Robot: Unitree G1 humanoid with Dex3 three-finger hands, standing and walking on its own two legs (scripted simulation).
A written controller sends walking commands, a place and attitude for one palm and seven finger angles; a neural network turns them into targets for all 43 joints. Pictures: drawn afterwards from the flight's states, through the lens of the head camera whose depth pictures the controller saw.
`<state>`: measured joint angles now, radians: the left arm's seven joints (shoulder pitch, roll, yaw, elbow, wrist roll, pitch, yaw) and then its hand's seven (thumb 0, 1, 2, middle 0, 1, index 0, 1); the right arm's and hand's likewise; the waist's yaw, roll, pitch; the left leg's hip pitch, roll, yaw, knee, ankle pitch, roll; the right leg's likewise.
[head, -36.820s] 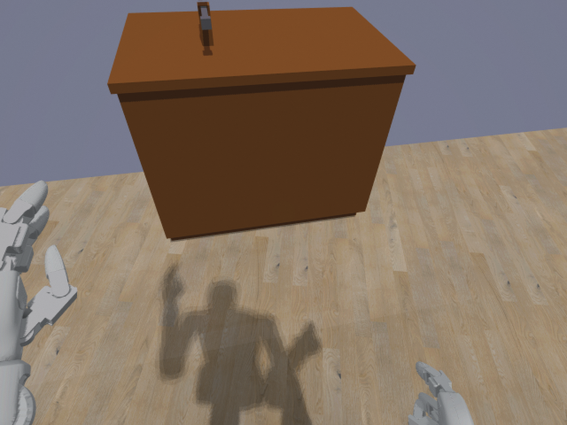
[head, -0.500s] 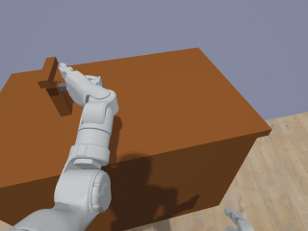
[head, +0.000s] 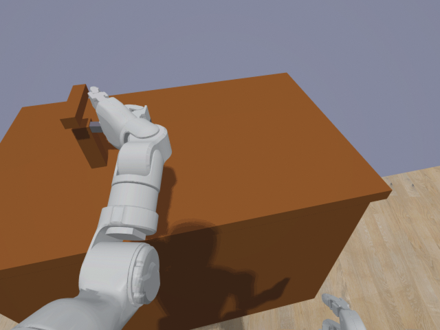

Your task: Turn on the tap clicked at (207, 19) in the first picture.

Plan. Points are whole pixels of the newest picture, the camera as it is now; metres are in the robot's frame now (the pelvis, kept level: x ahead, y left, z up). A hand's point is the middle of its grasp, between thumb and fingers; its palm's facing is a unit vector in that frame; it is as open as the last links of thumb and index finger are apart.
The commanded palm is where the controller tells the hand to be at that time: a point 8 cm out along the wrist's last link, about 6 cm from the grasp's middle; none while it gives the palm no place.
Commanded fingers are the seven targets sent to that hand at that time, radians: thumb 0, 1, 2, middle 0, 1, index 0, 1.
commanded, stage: lift the hand up off the lever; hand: left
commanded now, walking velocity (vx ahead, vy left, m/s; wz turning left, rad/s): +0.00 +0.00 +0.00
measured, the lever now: (145, 126) +0.49 +0.20 +0.14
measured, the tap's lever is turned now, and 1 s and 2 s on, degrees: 76 76 76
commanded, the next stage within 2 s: draw the hand back beside the body in 0.34 s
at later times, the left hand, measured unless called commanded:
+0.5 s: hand (134, 110) +0.42 +0.18 +0.23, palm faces +0.69 -0.72 -0.04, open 7.8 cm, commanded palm +0.36 +0.20 +0.22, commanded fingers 0.00 0.90 0.90 -0.15 -0.16 -0.15 -0.16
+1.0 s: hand (105, 168) +0.30 +0.19 +0.21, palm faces +0.22 -0.96 -0.20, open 7.7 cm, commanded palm +0.27 +0.24 +0.20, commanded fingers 0.00 0.90 0.90 -0.18 -0.24 -0.18 -0.24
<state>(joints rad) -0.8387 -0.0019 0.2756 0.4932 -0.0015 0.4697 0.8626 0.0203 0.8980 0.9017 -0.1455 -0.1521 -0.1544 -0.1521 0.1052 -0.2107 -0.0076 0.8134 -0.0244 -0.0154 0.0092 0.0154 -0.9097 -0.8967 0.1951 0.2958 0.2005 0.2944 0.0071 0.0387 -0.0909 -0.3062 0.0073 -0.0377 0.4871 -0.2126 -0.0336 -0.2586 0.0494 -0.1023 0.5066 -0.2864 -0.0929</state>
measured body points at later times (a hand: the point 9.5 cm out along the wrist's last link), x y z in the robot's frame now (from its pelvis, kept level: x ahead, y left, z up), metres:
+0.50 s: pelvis +0.00 +0.00 +0.00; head -0.02 -0.02 +0.45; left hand +0.38 +0.21 +0.23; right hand +0.19 -0.22 -0.10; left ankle +0.03 +0.14 -0.73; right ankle -0.01 -0.05 -0.74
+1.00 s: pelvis -0.01 +0.02 +0.01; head -0.03 +0.00 +0.46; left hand +0.28 +0.24 +0.22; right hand +0.17 -0.21 -0.08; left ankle +0.03 +0.14 -0.74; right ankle -0.01 -0.05 -0.74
